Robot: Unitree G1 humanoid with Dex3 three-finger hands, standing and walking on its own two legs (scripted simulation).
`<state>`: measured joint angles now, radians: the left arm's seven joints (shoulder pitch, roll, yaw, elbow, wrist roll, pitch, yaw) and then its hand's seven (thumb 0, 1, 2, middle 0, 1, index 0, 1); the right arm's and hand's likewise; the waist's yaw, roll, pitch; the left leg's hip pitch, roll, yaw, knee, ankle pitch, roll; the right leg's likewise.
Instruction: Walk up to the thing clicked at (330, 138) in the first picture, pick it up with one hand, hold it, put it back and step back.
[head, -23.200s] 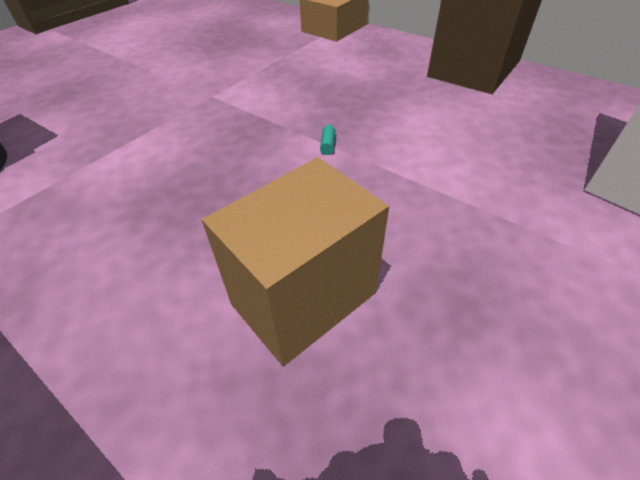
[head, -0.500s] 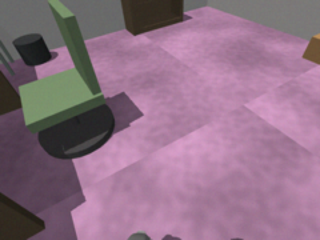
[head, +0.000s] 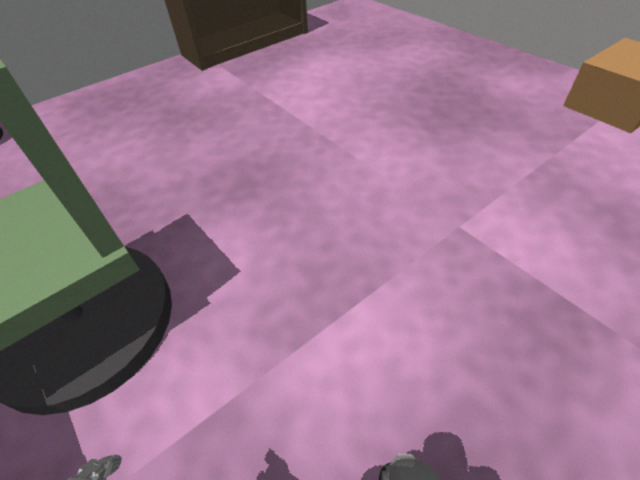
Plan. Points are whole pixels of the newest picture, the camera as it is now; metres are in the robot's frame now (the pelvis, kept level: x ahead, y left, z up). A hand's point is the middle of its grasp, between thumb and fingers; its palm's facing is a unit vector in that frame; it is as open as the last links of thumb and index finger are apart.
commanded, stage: walk up
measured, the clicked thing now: out of the picture +0.43 -1.16 -0.72
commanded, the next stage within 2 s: none
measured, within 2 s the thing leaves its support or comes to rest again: neither
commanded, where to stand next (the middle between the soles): +1.01 +0.01 m, yaw -2 degrees
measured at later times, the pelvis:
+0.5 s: pelvis +0.28 +0.01 +0.00, yaw +0 degrees
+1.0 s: pelvis +0.51 +0.01 +0.00, yaw -3 degrees
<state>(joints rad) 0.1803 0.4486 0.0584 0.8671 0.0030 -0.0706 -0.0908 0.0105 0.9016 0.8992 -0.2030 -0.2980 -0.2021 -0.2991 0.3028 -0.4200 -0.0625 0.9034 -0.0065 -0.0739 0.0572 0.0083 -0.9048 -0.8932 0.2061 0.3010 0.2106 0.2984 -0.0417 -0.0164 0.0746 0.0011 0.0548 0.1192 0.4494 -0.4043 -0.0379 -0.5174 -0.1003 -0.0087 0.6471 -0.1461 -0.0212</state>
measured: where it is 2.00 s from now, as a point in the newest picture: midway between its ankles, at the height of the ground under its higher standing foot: (320, 296)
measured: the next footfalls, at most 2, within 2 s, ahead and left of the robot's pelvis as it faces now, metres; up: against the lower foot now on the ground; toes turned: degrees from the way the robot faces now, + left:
right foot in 0.04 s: +0.22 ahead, -0.14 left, +0.00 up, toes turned -4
left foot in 0.50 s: +0.45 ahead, +0.14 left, +0.00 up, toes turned +5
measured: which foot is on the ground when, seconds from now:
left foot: down 0.00-0.08, up 0.10-0.48, down 0.50-1.00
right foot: up 0.00-0.02, down 0.04-0.54, up 0.56-0.98, down 1.00-1.00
